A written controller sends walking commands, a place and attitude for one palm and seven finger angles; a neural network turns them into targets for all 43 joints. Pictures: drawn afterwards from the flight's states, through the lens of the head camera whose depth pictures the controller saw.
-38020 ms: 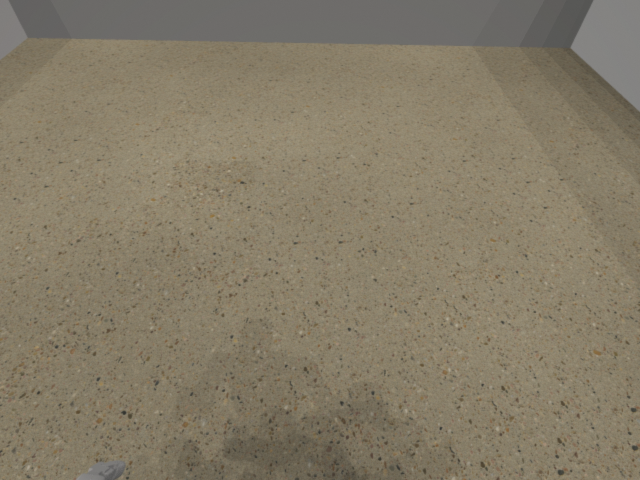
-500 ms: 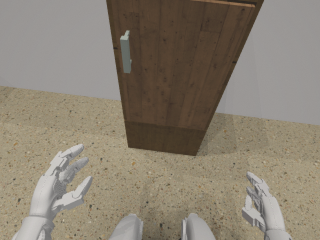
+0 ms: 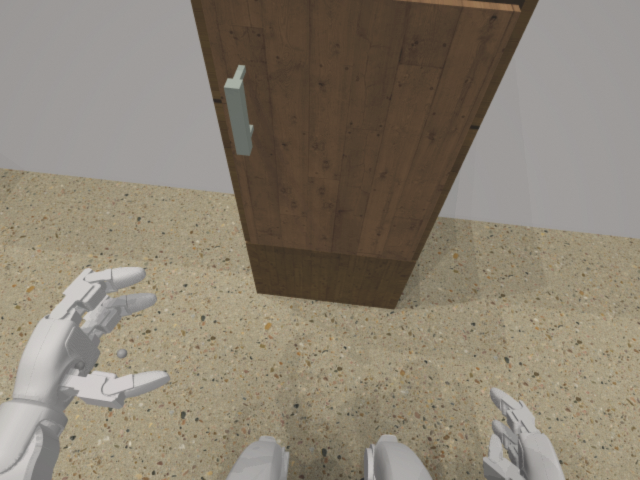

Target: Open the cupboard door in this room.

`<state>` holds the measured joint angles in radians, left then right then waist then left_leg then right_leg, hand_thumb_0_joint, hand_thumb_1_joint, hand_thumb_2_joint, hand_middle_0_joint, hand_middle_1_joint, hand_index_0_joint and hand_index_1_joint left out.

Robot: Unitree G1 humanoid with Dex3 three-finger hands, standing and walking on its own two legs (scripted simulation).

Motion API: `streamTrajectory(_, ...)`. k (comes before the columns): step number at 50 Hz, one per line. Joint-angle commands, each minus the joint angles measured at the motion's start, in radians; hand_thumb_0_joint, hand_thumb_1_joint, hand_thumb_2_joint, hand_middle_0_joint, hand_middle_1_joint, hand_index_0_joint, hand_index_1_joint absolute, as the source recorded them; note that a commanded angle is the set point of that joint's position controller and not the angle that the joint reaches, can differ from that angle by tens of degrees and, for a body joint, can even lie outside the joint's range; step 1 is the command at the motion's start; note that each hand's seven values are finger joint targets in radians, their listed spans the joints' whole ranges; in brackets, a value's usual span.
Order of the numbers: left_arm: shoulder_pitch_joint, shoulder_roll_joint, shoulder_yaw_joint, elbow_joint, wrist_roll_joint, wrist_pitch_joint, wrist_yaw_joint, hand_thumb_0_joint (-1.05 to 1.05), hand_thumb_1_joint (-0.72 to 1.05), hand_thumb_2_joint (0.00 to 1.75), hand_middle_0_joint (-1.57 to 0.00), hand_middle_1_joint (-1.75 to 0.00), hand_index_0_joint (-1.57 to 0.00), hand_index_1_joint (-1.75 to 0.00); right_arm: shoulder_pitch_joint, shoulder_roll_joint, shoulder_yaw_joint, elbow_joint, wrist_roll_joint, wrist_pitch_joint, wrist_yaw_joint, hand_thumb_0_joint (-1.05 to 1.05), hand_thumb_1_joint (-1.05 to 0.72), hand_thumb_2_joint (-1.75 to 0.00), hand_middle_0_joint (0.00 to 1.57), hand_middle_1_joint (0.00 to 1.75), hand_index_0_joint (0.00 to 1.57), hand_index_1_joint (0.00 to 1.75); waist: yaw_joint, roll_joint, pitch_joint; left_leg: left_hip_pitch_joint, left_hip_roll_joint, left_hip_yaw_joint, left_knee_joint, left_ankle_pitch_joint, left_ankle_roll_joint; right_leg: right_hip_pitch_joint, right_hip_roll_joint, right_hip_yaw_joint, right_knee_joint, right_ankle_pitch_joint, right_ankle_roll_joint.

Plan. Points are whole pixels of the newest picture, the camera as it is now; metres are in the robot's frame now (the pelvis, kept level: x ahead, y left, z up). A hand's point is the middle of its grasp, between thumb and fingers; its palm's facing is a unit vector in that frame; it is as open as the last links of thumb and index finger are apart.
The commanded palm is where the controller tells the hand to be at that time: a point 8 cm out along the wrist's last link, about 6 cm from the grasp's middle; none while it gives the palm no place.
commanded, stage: raise the hand with hooked fingers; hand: left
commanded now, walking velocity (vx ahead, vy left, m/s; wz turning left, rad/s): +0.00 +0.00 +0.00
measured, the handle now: (242, 111) +0.62 +0.16 +0.07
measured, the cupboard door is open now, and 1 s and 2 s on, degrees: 0 0 0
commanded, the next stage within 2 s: move the hooked fingers beside the handle in 1.12 s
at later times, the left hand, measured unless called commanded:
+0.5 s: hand (93, 307) +0.28 +0.26 +0.08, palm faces -0.03 -1.00 -0.06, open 13.9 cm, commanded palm +0.26 +0.31 +0.08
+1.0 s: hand (87, 294) +0.29 +0.27 +0.08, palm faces -0.04 -1.00 -0.05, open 14.0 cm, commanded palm +0.27 +0.32 +0.09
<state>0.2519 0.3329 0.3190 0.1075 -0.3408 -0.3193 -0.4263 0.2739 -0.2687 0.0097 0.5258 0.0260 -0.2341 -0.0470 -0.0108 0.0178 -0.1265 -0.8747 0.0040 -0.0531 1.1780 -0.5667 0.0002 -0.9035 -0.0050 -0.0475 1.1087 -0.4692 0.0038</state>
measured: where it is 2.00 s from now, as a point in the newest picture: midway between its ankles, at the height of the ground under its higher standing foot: outside the picture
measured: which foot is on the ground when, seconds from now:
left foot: down 0.00-1.00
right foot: down 0.00-1.00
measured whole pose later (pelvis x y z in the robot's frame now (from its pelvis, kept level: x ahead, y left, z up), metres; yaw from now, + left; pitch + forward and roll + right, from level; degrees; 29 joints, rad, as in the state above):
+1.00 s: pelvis +0.00 +0.01 +0.02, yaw -1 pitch +13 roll -2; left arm -0.01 0.43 0.44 0.40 -0.37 -0.30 -0.55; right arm 0.30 -0.28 0.04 0.50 0.03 -0.18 -0.05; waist -0.03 0.01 -0.11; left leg -0.77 0.01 -0.04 1.06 -0.52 0.01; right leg -0.80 0.00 -0.03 0.99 -0.42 0.01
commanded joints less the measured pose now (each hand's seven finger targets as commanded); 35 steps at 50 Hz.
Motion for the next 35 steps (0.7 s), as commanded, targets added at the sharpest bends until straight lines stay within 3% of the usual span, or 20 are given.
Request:
streamTrajectory(1, -0.092, 0.209, 0.125, -0.209, -0.037, -0.067, -0.022, 0.00, -0.27, 0.40, -0.28, -1.05, -0.28, -1.05, -0.025, -0.139, -0.060, -0.156, 0.009, -0.056, -0.018, 0.00, -0.90, -0.90, 0.20, 0.30, 0.20, 0.30, 0.012, 0.051, -0.283, 0.128, -0.017, 0.019, -0.198, 0.367, 0.015, 0.262, 0.027, 0.000, -0.147, 0.221, -0.028)
streamTrajectory(8, -0.144, 0.229, 0.141, -0.139, -0.046, -0.057, -0.034, 0.00, -0.43, 0.33, -0.29, -1.15, -0.29, -1.15, -0.019, -0.146, -0.054, -0.155, 0.015, -0.037, -0.019, 0.00, -0.90, -0.90, 0.20, 0.30, 0.20, 0.30, 0.003, 0.067, -0.246, 0.136, -0.016, 0.023, -0.217, 0.366, 0.014, 0.271, 0.029, 0.001, -0.170, 0.232, -0.027)
streamTrajectory(11, -0.170, 0.250, 0.156, -0.118, -0.052, -0.044, -0.054, 0.00, -0.50, 0.30, -0.30, -1.20, -0.30, -1.20, -0.013, -0.149, -0.051, -0.160, 0.013, -0.032, -0.018, 0.00, -0.90, -0.90, 0.20, 0.30, 0.20, 0.30, 0.007, 0.082, -0.269, 0.156, -0.016, 0.026, -0.223, 0.395, 0.013, 0.291, 0.030, 0.003, -0.173, 0.266, -0.028)
streamTrajectory(13, -0.197, 0.264, 0.163, -0.083, -0.051, -0.035, -0.061, 0.00, -0.50, 0.30, -0.30, -1.20, -0.30, -1.20, -0.012, -0.153, -0.047, -0.161, 0.014, -0.025, -0.019, 0.00, -0.90, -0.90, 0.20, 0.30, 0.20, 0.30, 0.000, 0.051, -0.246, 0.143, -0.015, 0.022, -0.233, 0.368, 0.015, 0.290, 0.031, 0.001, -0.187, 0.241, -0.026)
streamTrajectory(14, -0.228, 0.269, 0.164, -0.077, -0.055, -0.035, -0.068, 0.00, -0.50, 0.30, -0.30, -1.20, -0.30, -1.20, -0.014, -0.154, -0.046, -0.158, 0.013, -0.025, -0.021, 0.00, -0.90, -0.90, 0.20, 0.30, 0.20, 0.30, 0.000, 0.076, -0.238, 0.148, -0.014, 0.022, -0.226, 0.381, 0.014, 0.282, 0.036, 0.001, -0.179, 0.253, -0.033)
streamTrajectory(19, -0.295, 0.309, 0.191, -0.030, -0.060, -0.032, -0.087, 0.00, -0.50, 0.30, -0.30, -1.20, -0.30, -1.20, -0.013, -0.157, -0.041, -0.158, 0.013, -0.018, -0.024, 0.00, -0.90, -0.90, 0.20, 0.30, 0.20, 0.30, 0.002, 0.063, -0.245, 0.161, -0.013, 0.019, -0.244, 0.376, 0.014, 0.300, 0.037, 0.002, -0.192, 0.244, -0.036)
streamTrajectory(22, -0.323, 0.311, 0.189, -0.004, -0.056, -0.032, -0.099, 0.00, -0.50, 0.30, -0.30, -1.20, -0.30, -1.20, -0.011, -0.156, -0.039, -0.156, 0.016, -0.013, -0.023, 0.00, -0.90, -0.90, 0.20, 0.30, 0.20, 0.30, 0.003, 0.085, -0.248, 0.182, -0.013, 0.019, -0.264, 0.379, 0.011, 0.302, 0.032, -0.001, -0.201, 0.244, -0.034)
streamTrajectory(23, -0.335, 0.315, 0.193, 0.008, -0.058, -0.029, -0.101, 0.00, -0.50, 0.30, -0.30, -1.20, -0.30, -1.20, -0.009, -0.157, -0.040, -0.157, 0.016, -0.011, -0.024, 0.00, -0.90, -0.90, 0.20, 0.30, 0.20, 0.30, -0.001, 0.060, -0.249, 0.181, -0.013, 0.020, -0.267, 0.363, 0.013, 0.300, 0.033, 0.000, -0.210, 0.231, -0.031)
streamTrajectory(28, -0.404, 0.347, 0.212, 0.080, -0.061, -0.018, -0.123, 0.00, -0.50, 0.30, -0.30, -1.20, -0.30, -1.20, -0.007, -0.162, -0.036, -0.152, 0.018, -0.001, -0.029, 0.00, -0.90, -0.90, 0.20, 0.30, 0.20, 0.30, -0.003, 0.057, -0.224, 0.161, -0.013, 0.023, -0.285, 0.316, 0.015, 0.306, 0.031, 0.010, -0.233, 0.183, -0.031)
streamTrajectory(31, -0.452, 0.379, 0.227, 0.090, -0.055, -0.020, -0.133, 0.00, -0.50, 0.30, -0.30, -1.20, -0.30, -1.20, -0.001, -0.164, -0.035, -0.153, 0.018, 0.003, -0.032, 0.00, -0.90, -0.90, 0.20, 0.30, 0.20, 0.30, 0.000, 0.093, -0.242, 0.191, -0.013, 0.023, -0.297, 0.322, 0.014, 0.308, 0.033, 0.011, -0.235, 0.183, -0.036)
streamTrajectory(33, -0.413, 0.352, 0.213, 0.102, -0.056, -0.020, -0.136, 0.00, -0.50, 0.30, -0.30, -1.20, -0.30, -1.20, 0.002, -0.161, -0.037, -0.158, 0.018, 0.002, -0.030, 0.00, -0.90, -0.90, 0.20, 0.30, 0.20, 0.30, 0.006, 0.068, -0.248, 0.200, -0.013, 0.018, -0.308, 0.340, 0.014, 0.318, 0.033, 0.002, -0.235, 0.199, -0.036)
streamTrajectory(35, -0.402, 0.348, 0.211, 0.108, -0.063, -0.019, -0.147, 0.00, -0.50, 0.30, -0.30, -1.20, -0.30, -1.20, 0.005, -0.163, -0.035, -0.159, 0.016, 0.001, -0.025, 0.00, -0.90, -0.90, 0.20, 0.30, 0.20, 0.30, 0.009, 0.083, -0.253, 0.202, -0.014, 0.020, -0.302, 0.366, 0.012, 0.323, 0.035, 0.004, -0.230, 0.227, -0.039)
